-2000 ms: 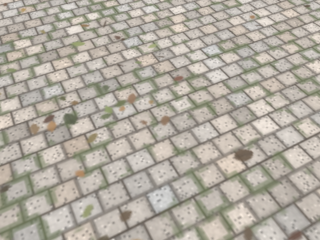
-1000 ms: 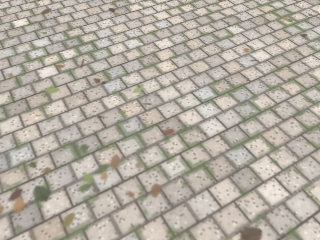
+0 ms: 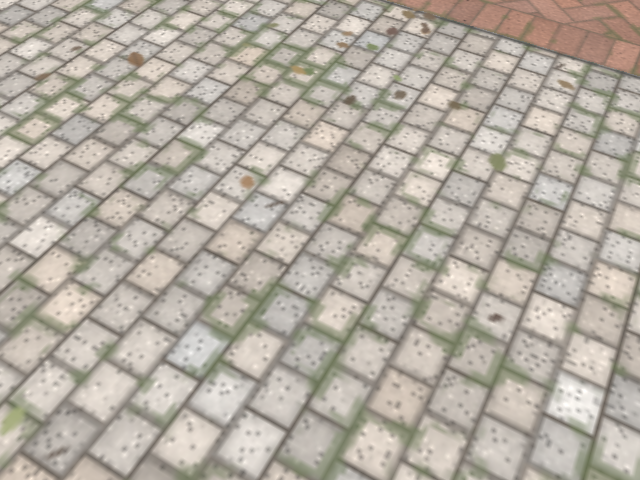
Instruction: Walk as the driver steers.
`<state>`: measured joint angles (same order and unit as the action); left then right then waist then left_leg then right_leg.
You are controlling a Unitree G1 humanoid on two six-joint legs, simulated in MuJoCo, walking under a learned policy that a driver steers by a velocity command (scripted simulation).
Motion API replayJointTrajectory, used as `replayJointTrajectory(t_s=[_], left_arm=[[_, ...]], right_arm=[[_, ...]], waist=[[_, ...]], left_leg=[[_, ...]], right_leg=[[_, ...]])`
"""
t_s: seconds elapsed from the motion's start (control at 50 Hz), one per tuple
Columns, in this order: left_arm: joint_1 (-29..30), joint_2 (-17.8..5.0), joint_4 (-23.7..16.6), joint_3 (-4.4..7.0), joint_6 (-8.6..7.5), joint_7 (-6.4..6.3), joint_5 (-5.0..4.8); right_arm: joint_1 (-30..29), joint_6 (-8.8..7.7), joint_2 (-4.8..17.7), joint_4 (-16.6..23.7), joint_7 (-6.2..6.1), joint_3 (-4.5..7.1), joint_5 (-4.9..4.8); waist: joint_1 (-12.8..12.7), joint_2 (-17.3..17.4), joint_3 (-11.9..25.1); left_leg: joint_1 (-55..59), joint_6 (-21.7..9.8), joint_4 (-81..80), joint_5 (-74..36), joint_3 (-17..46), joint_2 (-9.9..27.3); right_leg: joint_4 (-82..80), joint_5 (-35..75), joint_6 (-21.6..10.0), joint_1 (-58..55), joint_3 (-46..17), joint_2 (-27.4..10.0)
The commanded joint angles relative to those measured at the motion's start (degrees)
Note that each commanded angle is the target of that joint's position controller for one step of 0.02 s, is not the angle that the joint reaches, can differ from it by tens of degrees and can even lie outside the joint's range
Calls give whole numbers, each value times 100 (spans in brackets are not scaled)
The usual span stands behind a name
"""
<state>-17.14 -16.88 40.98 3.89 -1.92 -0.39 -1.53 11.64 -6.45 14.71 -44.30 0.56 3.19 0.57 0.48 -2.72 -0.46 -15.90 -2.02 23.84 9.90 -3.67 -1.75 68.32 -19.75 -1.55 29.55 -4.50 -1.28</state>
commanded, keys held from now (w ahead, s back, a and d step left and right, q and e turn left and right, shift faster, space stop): w+e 0.10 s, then w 0.48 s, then w+q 0.42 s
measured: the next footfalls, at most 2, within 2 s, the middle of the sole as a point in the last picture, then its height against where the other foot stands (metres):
right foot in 0.36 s outside the picture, level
left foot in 0.92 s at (314, 401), level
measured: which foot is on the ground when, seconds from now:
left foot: down 0.00-0.38, up 0.40-0.90, down 0.92-1.00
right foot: up 0.00-0.34, down 0.36-0.94, up 0.96-1.00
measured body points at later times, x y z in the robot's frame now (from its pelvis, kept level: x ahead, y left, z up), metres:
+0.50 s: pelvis +0.25 -0.08 +0.00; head +0.28 -0.10 +0.44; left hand +0.44 +0.15 -0.10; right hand +0.28 -0.37 -0.13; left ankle +0.19 +0.09 -0.64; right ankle +0.29 -0.18 -0.74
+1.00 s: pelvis +0.53 -0.05 -0.02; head +0.57 -0.04 +0.43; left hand +0.61 +0.22 -0.14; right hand +0.69 -0.32 -0.12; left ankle +0.62 +0.02 -0.74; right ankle +0.36 -0.20 -0.65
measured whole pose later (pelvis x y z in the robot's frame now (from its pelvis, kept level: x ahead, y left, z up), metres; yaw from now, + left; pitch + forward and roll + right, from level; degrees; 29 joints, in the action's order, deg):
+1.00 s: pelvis +0.53 -0.05 -0.02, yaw +1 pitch +3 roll -1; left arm -16.3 -16.1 46.2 3.1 -5.1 -0.3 -0.6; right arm 8.4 -4.0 16.6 -42.3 2.8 3.6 -1.0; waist -0.5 0.0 -2.3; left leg -28.0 -5.2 35.4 10.3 -1.1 -3.2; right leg 64.0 -26.9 0.2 14.5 -0.7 -1.1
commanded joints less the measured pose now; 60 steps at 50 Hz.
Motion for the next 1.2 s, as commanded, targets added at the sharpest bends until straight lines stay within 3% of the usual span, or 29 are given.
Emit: replayJointTrajectory(t_s=[0.02,0.14,0.2,0.26,0.3,0.32,0.34,0.36,0.38,0.4,0.42,0.44,0.46,0.48,0.56,0.6,0.7,0.82,0.88,0.9,0.92,0.94,0.96,0.98,1.0,1.02,1.06,1.1,1.2], left_arm=[[42,-254,-540,99,-3,26,-13],[756,-99,-781,25,-51,107,33],[1359,30,-944,-51,-120,214,39],[1761,-24,-1157,-59,-147,300,11],[1690,-162,-1208,-7,-157,327,37],[1344,-299,-1134,67,-160,320,70],[531,-509,-885,201,-159,294,93],[-392,-874,-629,369,-128,213,109],[-952,-1563,-554,491,-115,130,178],[-1068,-1331,-577,398,-147,141,141],[-764,-978,-533,270,-188,183,159],[-395,-785,-531,209,-206,193,123],[-22,-591,-531,148,-219,216,114],[217,-418,-554,97,-250,236,137],[285,-511,-370,136,-408,207,153],[139,-550,-226,148,-413,142,170],[-114,-702,61,184,-409,53,190],[-293,-797,400,251,-298,-16,99],[-66,-1004,369,305,-178,-92,86],[27,-1009,338,293,-116,-129,84],[-70,-886,260,227,-114,-181,135],[-635,-195,-19,-14,-255,-98,292],[-406,-309,4,-56,-480,-4,210],[129,-659,-129,38,-609,78,-19],[447,-646,-224,10,-674,76,-26],[591,-640,-225,32,-677,28,109],[472,-655,-249,100,-541,-10,215],[367,-499,-254,79,-423,-29,248],[1343,-237,-516,-20,-405,-29,240]], right_arm=[[76,-106,661,180,6,179,-27],[311,-39,910,-84,-22,242,-41],[566,32,1020,-235,-15,236,-111],[827,130,1174,-410,-1,261,-214],[822,203,1284,-489,-16,281,-261],[759,234,1354,-511,-34,289,-278],[699,267,1331,-530,-58,263,-283],[726,248,1138,-470,-88,178,-205],[1077,140,493,-183,-36,-48,-18],[1122,-26,619,-303,20,-55,-117],[631,-73,1021,-149,60,83,-330],[300,-86,948,-55,54,54,-337],[190,-60,879,-83,19,62,-223],[281,11,877,-122,5,98,-156],[400,245,583,-167,-21,71,-107],[27,261,536,-55,-31,59,-87],[-727,229,394,125,90,-14,-170],[-1291,210,436,535,282,-20,-174],[-778,229,658,564,327,101,-147],[-21,241,858,391,308,234,-146],[915,261,1260,189,234,419,-160],[1305,259,1950,183,169,574,-170],[1446,225,1622,257,189,452,-191],[1278,208,1304,257,178,367,-150],[927,206,1148,336,156,323,-163],[543,227,983,433,142,269,-157],[184,244,804,615,110,198,-69],[198,220,890,644,58,231,-94],[599,260,1042,529,-101,284,-181]], waist=[[6,809,59],[188,603,-45],[406,569,-244],[457,645,-421],[270,787,-341],[5,882,-91],[-462,819,387],[-847,620,992],[-686,-784,1750],[-719,-907,2558],[-710,-506,1743],[-546,-364,1070],[-334,-74,678],[-123,-155,494],[149,-122,254],[62,-70,67],[-278,-75,-229],[-448,-41,-437],[-99,-258,46],[320,-169,476],[694,170,1020],[349,1683,1669],[525,1514,2410],[639,1143,1708],[500,690,1111],[274,330,673],[-75,535,427],[-165,598,375],[160,699,152]], left_leg=[[828,-916,-1395,-673,1362,1627],[1128,-862,-1467,-1585,319,1544],[1237,-808,-1459,-1450,52,1537],[1670,-786,-1340,-1556,91,1780],[1947,-709,-964,-2515,40,1892],[1979,-622,-474,-3485,-86,1839],[1765,-481,473,-4197,-345,1639],[768,-253,1771,-3509,-498,1393],[-1649,133,4110,-88,-521,583],[-2364,136,5163,2367,619,171],[-2878,82,5429,2039,805,505],[-2874,36,5146,1551,678,748],[-2658,61,4758,1172,632,926],[-2290,83,4465,890,677,1063],[-2013,268,3879,171,649,1082],[-2371,342,3286,-367,683,1087],[-2345,237,1801,-1603,609,852],[-2638,-94,1102,-975,492,659],[-1590,-378,1064,-182,-53,192],[-549,-533,848,-301,-238,-101],[1081,-794,815,-550,368,94],[3287,-1866,491,6,3378,1626],[3986,-2200,-507,662,5253,2083],[3568,-1847,-610,716,4459,1935],[2710,-1631,-613,378,3696,1706],[1810,-1485,-682,-164,3119,1491],[773,-1428,-952,-927,2620,1197],[360,-1488,-1077,-1436,2278,1065],[121,-1157,-1037,-1220,1804,680]], right_leg=[[-84,407,54,1076,-193,-542],[-1659,1744,100,1220,-43,-520],[-2616,2047,24,934,304,-376],[-3154,1580,-115,879,488,-275],[-3432,1048,-305,525,647,-104],[-3631,966,-427,-90,790,85],[-3989,1347,-593,-1289,952,317],[-3810,1647,-783,-2954,502,54],[-3955,1311,-1608,-5130,-2182,-1567],[-4833,1174,-2062,-5405,-4016,-2239],[-4878,1296,-1745,-4827,-3082,-1984],[-4915,1699,-1520,-3954,-2144,-1687],[-5066,2029,-1361,-3181,-1572,-1408],[-5271,2261,-1265,-2614,-1195,-1203],[-5891,2489,-1373,-1916,-649,-1082],[-6008,2502,-1331,-2048,-410,-1073],[-6182,2085,-1024,-2333,282,-1070],[-5762,2528,-790,-3429,677,-1467],[-4659,5042,-536,-3583,1009,-1390],[-3604,5701,-368,-3355,1256,-1177],[-2110,4912,-140,-2316,1350,-923],[211,899,298,253,1199,86],[1040,-1325,256,1214,-11,505],[1209,-957,113,1741,-254,143],[816,-450,28,1712,-143,-117],[290,-118,43,1426,-68,-327],[-269,188,135,706,-61,-503],[-668,388,295,543,55,-475],[-2662,2023,519,443,129,-168]])
Velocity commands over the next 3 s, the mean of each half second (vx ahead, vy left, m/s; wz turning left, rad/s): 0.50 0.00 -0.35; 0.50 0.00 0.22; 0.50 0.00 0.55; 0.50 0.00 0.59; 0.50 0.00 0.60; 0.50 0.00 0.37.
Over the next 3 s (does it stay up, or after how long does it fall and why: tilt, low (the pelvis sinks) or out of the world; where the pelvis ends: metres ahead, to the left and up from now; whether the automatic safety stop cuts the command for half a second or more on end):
stays up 1.38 0.47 -0.01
